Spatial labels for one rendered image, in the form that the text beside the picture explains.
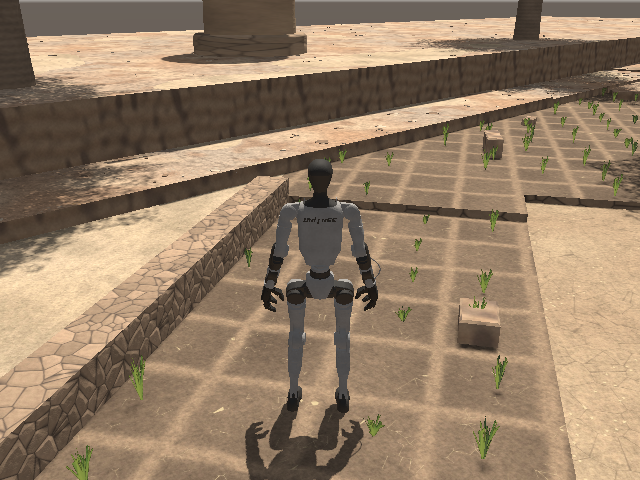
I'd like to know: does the right robot forearm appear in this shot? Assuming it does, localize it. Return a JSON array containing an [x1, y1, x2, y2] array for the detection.
[[356, 242, 376, 288]]

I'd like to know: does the robot left upper arm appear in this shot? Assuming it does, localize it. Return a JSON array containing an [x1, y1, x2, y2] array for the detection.
[[273, 202, 299, 258]]

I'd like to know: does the left robot foot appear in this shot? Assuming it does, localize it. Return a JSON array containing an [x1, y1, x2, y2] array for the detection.
[[287, 386, 302, 412]]

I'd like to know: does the robot right hand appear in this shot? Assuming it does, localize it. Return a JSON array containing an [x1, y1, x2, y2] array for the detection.
[[355, 284, 378, 311]]

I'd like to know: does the robot left hand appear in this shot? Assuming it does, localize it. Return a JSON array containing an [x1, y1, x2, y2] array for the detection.
[[261, 286, 284, 312]]

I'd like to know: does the robot right upper arm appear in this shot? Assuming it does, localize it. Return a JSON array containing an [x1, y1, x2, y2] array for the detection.
[[341, 202, 367, 258]]

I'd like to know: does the left robot forearm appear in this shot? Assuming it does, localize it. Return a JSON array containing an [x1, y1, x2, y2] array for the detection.
[[264, 242, 284, 289]]

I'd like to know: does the robot right shin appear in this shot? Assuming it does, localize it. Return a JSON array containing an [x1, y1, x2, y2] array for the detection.
[[336, 332, 350, 399]]

